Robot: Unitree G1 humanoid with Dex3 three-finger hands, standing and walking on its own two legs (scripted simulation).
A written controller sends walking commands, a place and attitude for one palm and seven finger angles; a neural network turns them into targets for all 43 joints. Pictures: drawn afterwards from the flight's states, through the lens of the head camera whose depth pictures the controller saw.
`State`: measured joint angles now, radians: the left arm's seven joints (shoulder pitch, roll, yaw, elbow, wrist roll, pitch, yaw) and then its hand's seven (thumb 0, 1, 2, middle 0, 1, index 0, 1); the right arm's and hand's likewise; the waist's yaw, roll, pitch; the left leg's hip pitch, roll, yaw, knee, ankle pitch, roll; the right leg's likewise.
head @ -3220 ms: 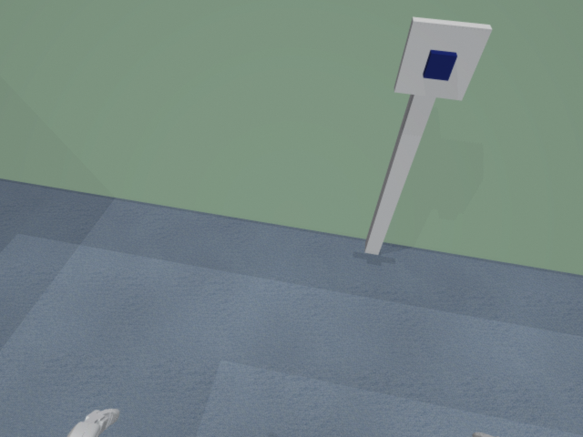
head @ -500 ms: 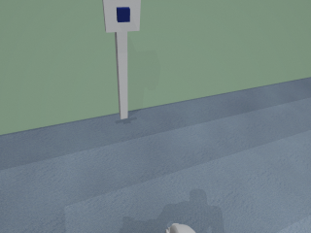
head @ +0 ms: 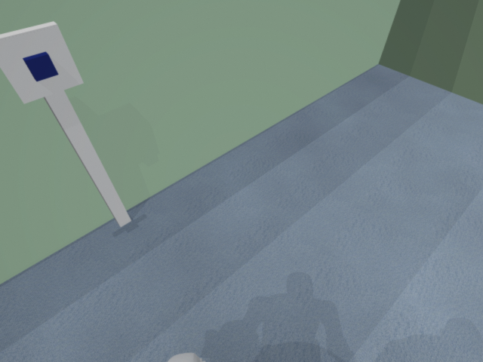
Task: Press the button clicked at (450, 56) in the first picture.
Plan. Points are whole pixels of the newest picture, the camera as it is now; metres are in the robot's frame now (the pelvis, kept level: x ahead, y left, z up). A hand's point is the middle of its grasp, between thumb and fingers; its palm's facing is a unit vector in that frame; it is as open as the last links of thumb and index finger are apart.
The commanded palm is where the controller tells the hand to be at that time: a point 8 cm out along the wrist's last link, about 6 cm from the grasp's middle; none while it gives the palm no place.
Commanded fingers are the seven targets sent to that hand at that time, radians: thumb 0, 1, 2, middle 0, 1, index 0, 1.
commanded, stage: walk to a spot facing it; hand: left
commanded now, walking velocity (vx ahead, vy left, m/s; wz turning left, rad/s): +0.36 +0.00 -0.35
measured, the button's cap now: (40, 66) +0.84 +0.62 +0.08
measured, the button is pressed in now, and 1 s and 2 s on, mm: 0 0 0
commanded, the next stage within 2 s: turn to face it in 0.82 s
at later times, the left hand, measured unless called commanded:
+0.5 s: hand (135, 295) +0.29 +0.26 -0.18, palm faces -0.15 -0.97 -0.16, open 7.4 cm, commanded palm none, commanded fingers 0.00 0.90 0.90 -0.20 -0.30 -0.20 -0.30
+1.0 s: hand (225, 204) +0.55 +0.08 -0.18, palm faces -0.47 -0.86 -0.20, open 7.4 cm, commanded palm none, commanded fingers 0.00 0.90 0.90 -0.20 -0.30 -0.20 -0.30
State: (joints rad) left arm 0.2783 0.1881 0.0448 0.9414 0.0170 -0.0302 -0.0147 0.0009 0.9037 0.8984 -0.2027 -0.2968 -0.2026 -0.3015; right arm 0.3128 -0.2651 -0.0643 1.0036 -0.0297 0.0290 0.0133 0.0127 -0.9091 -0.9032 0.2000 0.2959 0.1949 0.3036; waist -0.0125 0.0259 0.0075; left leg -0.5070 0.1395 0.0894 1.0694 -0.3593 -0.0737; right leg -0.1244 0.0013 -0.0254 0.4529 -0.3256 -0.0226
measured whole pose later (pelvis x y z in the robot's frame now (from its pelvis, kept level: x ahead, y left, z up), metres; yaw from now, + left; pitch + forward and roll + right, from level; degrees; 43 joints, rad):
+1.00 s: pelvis +0.37 -0.03 -0.02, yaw -29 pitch -1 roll +1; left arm 0.13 0.17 0.05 0.95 0.00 -0.03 0.01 0.00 0.91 0.90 -0.20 -0.30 -0.20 -0.30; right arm 0.31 -0.14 -0.04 1.03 0.00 0.01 -0.03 0.01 -0.91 -0.90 0.20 0.30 0.20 0.30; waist -0.03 0.00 0.13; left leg -0.41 0.14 0.08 1.35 -0.45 -0.06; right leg -0.39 0.05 -0.14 0.63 -0.24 -0.13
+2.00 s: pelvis +0.41 -0.08 +0.00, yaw +1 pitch +0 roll +2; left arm 0.17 0.16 0.03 0.88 0.02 0.01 0.02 0.00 0.90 0.90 -0.20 -0.30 -0.20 -0.30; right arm 0.20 -0.28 -0.11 0.94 -0.02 0.08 0.02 0.01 -0.91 -0.90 0.20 0.30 0.20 0.30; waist -0.03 0.05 0.05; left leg -0.53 -0.01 -0.01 1.13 -0.41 -0.06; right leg -0.21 -0.09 -0.12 0.53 -0.32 -0.01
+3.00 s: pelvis +0.41 -0.10 +0.00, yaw +35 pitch -1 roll +3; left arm 0.23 0.16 0.02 0.89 0.02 0.00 0.02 0.00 0.90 0.90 -0.20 -0.30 -0.20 -0.30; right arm 0.21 -0.27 -0.09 0.96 -0.02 0.08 0.02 0.01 -0.91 -0.90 0.20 0.30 0.19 0.30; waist -0.02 0.04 0.06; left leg -0.49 0.02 -0.03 1.13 -0.37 -0.08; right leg -0.19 -0.10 -0.16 0.50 -0.29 -0.02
